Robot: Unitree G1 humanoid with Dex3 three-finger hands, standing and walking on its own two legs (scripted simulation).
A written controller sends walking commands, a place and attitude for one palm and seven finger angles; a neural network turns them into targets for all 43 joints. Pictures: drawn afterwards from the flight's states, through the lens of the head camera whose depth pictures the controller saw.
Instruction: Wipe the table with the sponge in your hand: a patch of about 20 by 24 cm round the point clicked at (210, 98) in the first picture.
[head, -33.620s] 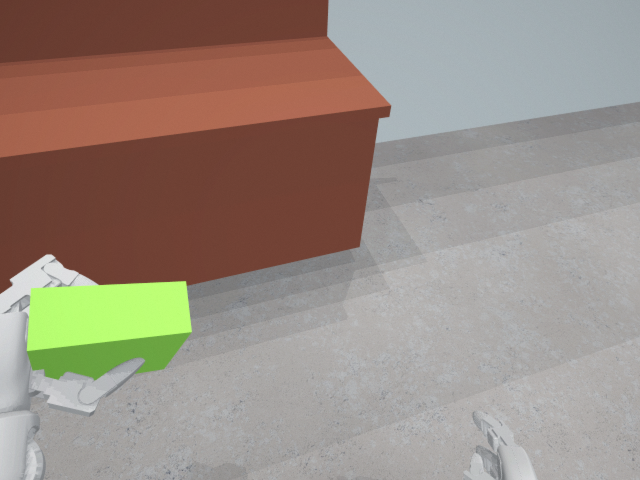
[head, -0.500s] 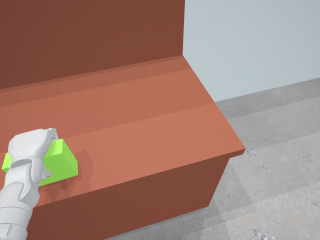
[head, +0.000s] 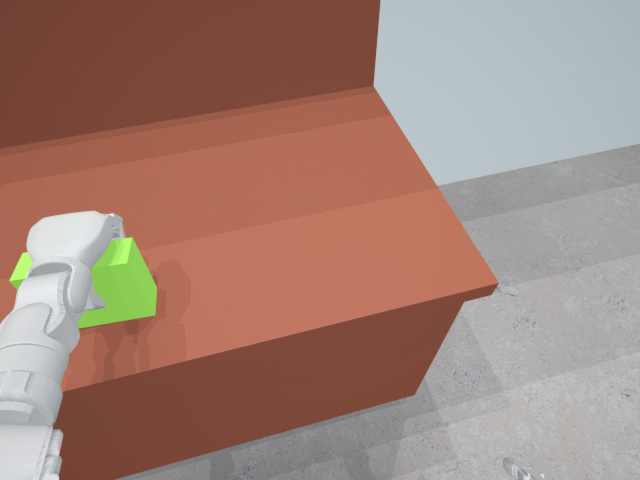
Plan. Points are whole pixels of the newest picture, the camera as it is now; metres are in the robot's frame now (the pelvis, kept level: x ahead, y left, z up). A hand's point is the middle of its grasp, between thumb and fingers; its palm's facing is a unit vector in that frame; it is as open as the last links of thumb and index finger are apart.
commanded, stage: wipe forward along the first lane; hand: left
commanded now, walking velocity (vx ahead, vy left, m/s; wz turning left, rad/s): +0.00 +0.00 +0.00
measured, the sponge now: (98, 294) +0.34 +0.36 +0.00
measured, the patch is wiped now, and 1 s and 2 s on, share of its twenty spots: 0.30 0.45 0.50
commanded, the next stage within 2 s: slide across to the middle lane in 1.22 s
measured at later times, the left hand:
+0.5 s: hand (91, 239) +0.39 +0.37 +0.05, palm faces -0.16 +0.03 -0.99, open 9.3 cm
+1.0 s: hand (93, 209) +0.45 +0.40 +0.05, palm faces -0.19 +0.03 -0.98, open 9.4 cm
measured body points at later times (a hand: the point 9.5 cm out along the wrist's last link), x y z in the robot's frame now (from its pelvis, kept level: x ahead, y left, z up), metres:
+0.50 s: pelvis -0.02 -0.01 -0.02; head +0.05 -0.01 +0.43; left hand +0.40 +0.36 +0.11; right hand +0.00 -0.30 -0.14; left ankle +0.02 +0.10 -0.73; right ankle +0.00 -0.11 -0.73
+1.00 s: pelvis +0.00 +0.02 -0.02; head +0.10 +0.03 +0.42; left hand +0.46 +0.39 +0.10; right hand +0.01 -0.26 -0.14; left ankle +0.02 +0.10 -0.73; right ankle +0.00 -0.11 -0.73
